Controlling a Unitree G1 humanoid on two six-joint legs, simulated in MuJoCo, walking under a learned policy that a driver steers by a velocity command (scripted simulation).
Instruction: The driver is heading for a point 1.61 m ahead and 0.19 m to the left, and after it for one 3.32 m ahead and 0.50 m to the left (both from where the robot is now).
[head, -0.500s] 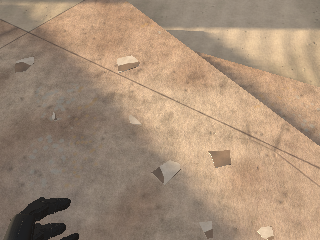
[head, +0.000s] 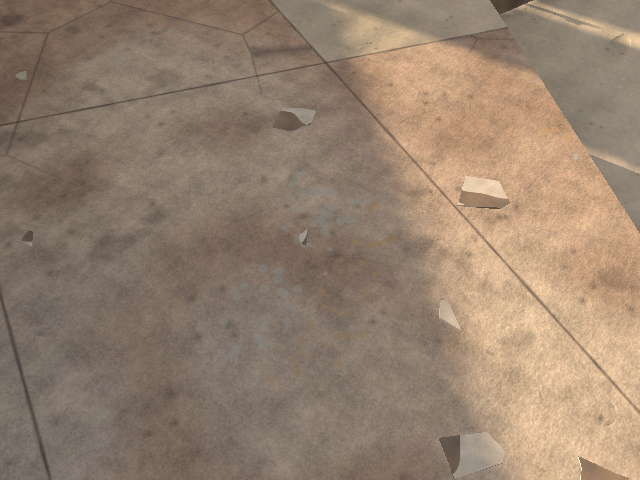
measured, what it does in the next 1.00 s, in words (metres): walks ahead, turning left: left foot, then right foot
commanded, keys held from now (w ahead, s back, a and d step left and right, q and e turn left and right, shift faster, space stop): q+shift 0.28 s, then shift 0.28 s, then w+shift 0.44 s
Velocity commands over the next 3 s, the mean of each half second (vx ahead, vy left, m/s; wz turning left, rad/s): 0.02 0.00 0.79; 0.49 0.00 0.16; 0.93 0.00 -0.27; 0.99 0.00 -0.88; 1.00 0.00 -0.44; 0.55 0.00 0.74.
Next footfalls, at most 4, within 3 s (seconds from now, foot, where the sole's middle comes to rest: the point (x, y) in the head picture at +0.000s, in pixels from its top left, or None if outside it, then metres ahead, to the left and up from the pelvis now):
0.02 left None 0.07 0.12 -0.77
0.48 right None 0.15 -0.08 -0.77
0.88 left None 0.05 0.17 -0.77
1.34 right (254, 419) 0.58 0.15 -0.77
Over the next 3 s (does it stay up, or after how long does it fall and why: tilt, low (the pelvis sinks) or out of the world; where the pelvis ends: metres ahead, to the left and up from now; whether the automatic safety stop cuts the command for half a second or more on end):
stays up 1.65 0.00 0.00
